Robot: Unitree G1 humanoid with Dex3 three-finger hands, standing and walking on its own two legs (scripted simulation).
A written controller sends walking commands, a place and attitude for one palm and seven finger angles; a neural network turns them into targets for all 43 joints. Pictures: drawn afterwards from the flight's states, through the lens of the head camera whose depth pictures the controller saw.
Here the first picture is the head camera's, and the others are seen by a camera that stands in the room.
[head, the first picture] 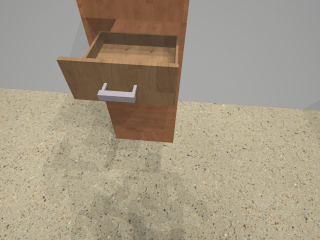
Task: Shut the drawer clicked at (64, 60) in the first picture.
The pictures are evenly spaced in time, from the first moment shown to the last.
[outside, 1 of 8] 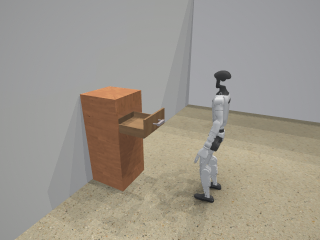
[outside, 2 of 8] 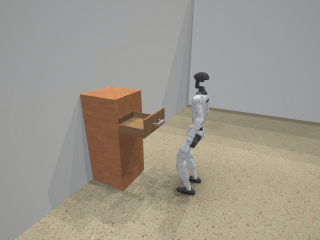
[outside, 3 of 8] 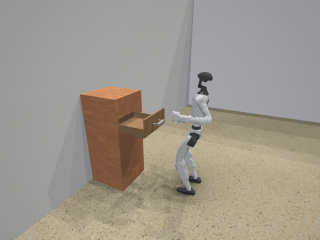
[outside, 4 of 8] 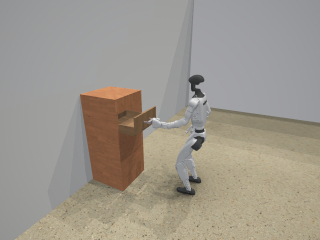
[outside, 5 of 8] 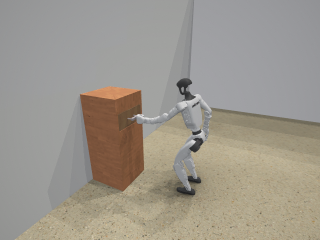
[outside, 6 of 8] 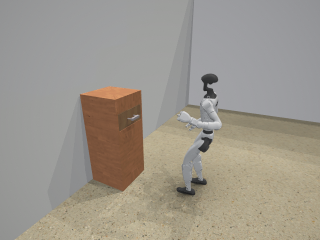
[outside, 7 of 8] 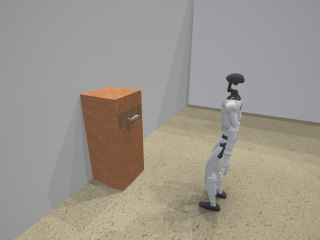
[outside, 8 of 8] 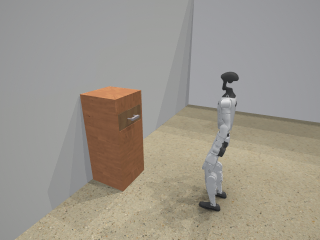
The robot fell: no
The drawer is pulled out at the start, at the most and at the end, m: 0.30 0.30 0.00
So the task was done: yes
